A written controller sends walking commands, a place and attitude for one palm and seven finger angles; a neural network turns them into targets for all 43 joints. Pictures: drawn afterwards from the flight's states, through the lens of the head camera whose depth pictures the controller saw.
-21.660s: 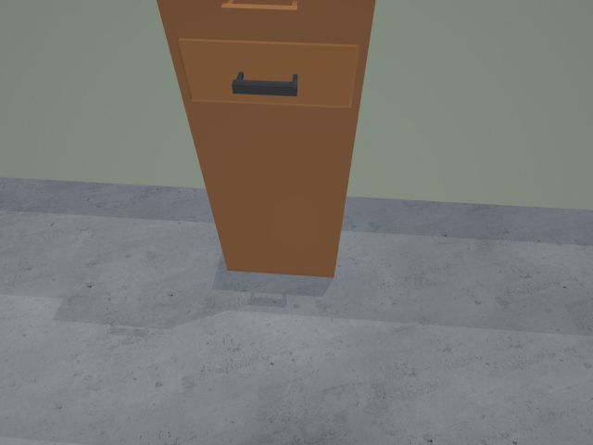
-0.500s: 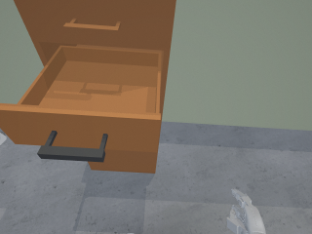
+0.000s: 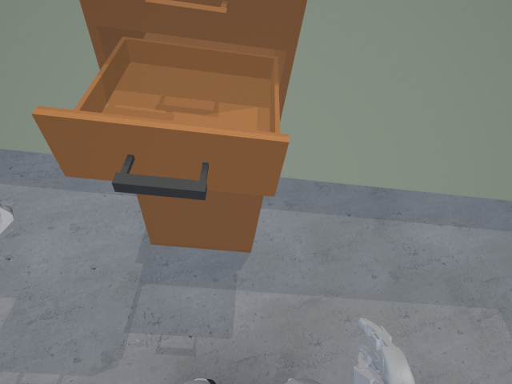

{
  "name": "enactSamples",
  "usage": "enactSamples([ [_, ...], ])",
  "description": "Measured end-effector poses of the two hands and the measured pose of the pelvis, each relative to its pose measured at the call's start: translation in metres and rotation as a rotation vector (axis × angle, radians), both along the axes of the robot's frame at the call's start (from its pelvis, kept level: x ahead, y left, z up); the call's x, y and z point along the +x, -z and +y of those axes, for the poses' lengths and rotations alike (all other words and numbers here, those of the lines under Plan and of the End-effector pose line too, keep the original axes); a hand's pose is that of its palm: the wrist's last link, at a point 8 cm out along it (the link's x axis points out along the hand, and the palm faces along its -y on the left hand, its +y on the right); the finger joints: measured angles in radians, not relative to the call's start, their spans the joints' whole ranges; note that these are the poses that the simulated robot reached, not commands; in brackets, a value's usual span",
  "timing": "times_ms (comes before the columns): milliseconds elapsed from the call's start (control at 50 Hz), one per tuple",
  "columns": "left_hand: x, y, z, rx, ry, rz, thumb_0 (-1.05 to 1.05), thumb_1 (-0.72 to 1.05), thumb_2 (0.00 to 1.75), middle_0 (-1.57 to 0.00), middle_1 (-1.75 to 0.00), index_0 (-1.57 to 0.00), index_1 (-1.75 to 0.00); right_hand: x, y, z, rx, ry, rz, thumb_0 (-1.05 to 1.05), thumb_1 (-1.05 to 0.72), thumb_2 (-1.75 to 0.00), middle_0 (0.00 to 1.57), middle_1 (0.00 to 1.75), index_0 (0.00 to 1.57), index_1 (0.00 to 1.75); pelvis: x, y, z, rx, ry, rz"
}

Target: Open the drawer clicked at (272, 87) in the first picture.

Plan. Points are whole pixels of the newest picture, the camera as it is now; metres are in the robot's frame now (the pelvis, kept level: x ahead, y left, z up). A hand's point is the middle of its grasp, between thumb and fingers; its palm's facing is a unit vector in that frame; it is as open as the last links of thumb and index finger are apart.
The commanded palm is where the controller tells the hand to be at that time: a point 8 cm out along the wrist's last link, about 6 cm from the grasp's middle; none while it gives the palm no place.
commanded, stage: stop stepping back and stand still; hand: left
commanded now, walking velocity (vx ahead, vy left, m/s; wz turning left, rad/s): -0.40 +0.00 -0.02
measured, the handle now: (164, 175) +0.41 +0.19 +0.08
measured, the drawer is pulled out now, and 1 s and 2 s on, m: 0.29 0.29 0.29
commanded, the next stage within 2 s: let the arm hang, fingers relaxed in 1.30 s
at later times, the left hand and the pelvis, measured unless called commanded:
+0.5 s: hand out of the picture +0.09 +0.24 +0.25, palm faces +0.56 -0.76 -0.33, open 7.5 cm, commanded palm +0.03 +0.27 +0.27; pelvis -0.09 -0.01 -0.01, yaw +2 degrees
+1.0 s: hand out of the picture +0.05 +0.24 +0.24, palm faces +0.49 -0.77 -0.40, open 7.5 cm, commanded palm -0.02 +0.28 +0.27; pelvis -0.14 +0.00 +0.00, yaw +1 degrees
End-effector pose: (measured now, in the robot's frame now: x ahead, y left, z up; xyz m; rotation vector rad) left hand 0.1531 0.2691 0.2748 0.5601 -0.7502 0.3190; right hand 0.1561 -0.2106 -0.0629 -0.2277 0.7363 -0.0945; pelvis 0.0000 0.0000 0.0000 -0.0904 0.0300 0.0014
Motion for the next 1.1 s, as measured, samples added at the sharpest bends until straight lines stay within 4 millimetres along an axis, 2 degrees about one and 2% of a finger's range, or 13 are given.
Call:
enactSamples([
  [60,-0.021,-0.012,-0.013,0.054,0.044,-0.032,0.02,0.88,0.9,-0.21,-0.3,-0.21,-0.3,-0.016,0.0,0.0,0.01,0.005,-0.014,0.01,-0.9,-0.9,0.21,0.3,0.2,0.3,-0.018,-0.001,-0.003,0.002,0.01,0.01],
  [140,-0.045,-0.024,-0.018,0.105,0.004,-0.057,0.01,0.88,0.9,-0.22,-0.3,-0.21,-0.31,-0.037,0.005,-0.007,0.036,0.012,-0.042,0.01,-0.9,-0.9,0.21,0.3,0.2,0.3,-0.047,0.003,-0.012,0.021,0.001,0.019],
  [220,-0.07,-0.02,-0.024,0.125,-0.049,0.01,0.01,0.88,0.9,-0.21,-0.3,-0.21,-0.31,-0.063,0.02,-0.023,0.06,0.023,-0.043,0.01,-0.9,-0.9,0.21,0.3,0.2,0.3,-0.076,0.011,-0.018,0.066,0.014,0.005],
  [320,-0.098,-0.016,-0.018,0.089,-0.096,0.076,0.01,0.88,0.9,-0.22,-0.3,-0.21,-0.31,-0.108,0.022,-0.046,0.029,0.081,0.041,0.01,-0.9,-0.9,0.21,0.3,0.2,0.3,-0.081,0.0,-0.021,0.103,0.015,0.004],
  [400,-0.105,-0.001,-0.002,0.0,-0.155,0.07,0.01,0.88,0.9,-0.22,-0.3,-0.21,-0.31,-0.127,0.023,-0.064,-0.049,0.097,0.066,0.01,-0.9,-0.9,0.21,0.3,0.2,0.3,-0.084,0.001,-0.018,0.101,-0.015,0.006],
  [460,-0.105,0.015,0.007,-0.071,-0.169,0.069,0.01,0.88,0.9,-0.21,-0.3,-0.21,-0.31,-0.129,0.027,-0.069,-0.095,0.099,0.069,0.02,-0.9,-0.9,0.2,0.3,0.2,0.3,-0.089,0.008,-0.012,0.09,-0.043,0.002],
  [520,-0.104,0.022,0.005,-0.085,-0.156,0.092,0.01,0.88,0.9,-0.21,-0.3,-0.2,-0.3,-0.126,0.021,-0.064,-0.081,0.101,0.032,0.02,-0.9,-0.9,0.2,0.3,0.2,0.3,-0.097,0.009,-0.01,0.106,-0.023,-0.019],
  [620,-0.112,0.006,-0.022,0.031,-0.077,0.062,0.02,0.88,0.9,-0.21,-0.3,-0.2,-0.3,-0.117,0.017,-0.044,0.001,0.067,-0.049,0.02,-0.9,-0.9,0.2,0.3,0.19,0.3,-0.105,0.01,-0.017,0.096,-0.014,-0.025],
  [680,-0.121,-0.007,-0.03,0.094,-0.055,0.026,0.02,0.88,0.9,-0.22,-0.3,-0.21,-0.31,-0.114,0.018,-0.033,0.046,0.043,-0.055,0.01,-0.9,-0.9,0.2,0.3,0.2,0.3,-0.11,0.009,-0.019,0.082,-0.025,-0.03],
  [780,-0.132,-0.012,-0.013,0.103,-0.104,0.023,0.01,0.88,0.9,-0.22,-0.3,-0.21,-0.31,-0.116,0.02,-0.021,0.066,0.034,-0.04,0.01,-0.9,-0.9,0.21,0.3,0.2,0.3,-0.116,0.007,-0.013,0.074,-0.027,-0.052],
  [900,-0.138,0.01,0.014,-0.017,-0.178,0.128,0.01,0.88,0.9,-0.21,-0.3,-0.21,-0.31,-0.127,0.016,-0.015,0.056,0.024,-0.028,0.01,-0.9,-0.9,0.21,0.3,0.2,0.3,-0.128,0.001,-0.006,0.076,-0.021,-0.055],
  [1000,-0.145,0.027,0.006,-0.073,-0.132,0.196,0.01,0.88,0.9,-0.21,-0.3,-0.2,-0.3,-0.139,0.011,-0.015,0.025,0.009,-0.02,0.01,-0.9,-0.9,0.21,0.3,0.2,0.3,-0.14,-0.001,-0.005,0.072,-0.024,-0.049],
  [1100,-0.159,0.015,-0.006,-0.007,-0.08,0.158,0.02,0.88,0.9,-0.22,-0.3,-0.21,-0.31,-0.148,0.007,-0.017,-0.001,0.009,-0.02,0.01,-0.9,-0.9,0.21,0.3,0.2,0.3,-0.147,-0.001,-0.004,0.068,-0.024,-0.046],
])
